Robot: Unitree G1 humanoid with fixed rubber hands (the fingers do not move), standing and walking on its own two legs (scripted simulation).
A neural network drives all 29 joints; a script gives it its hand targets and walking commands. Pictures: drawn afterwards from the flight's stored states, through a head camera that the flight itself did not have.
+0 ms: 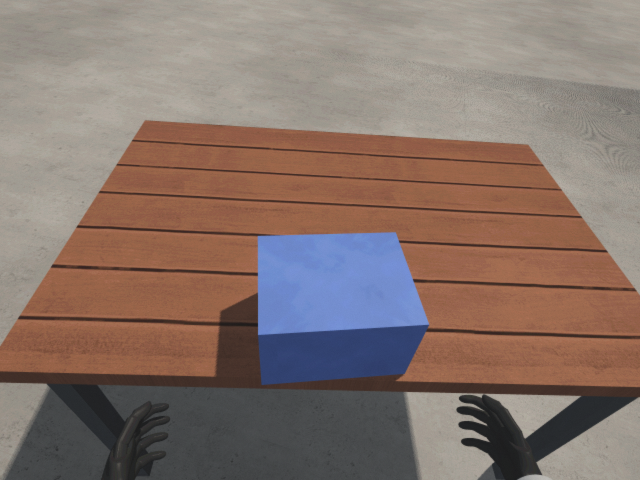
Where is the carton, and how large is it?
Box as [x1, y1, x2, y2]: [258, 232, 428, 384]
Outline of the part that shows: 395,232 258,236 258,341 261,384 404,373 428,325 428,322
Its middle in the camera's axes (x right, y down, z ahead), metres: +0.02 +0.10 +0.61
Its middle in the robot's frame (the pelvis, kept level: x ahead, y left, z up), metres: +0.39 -0.01 -0.02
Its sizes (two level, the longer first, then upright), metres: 0.225 0.177 0.142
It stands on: a table, 0.69 m high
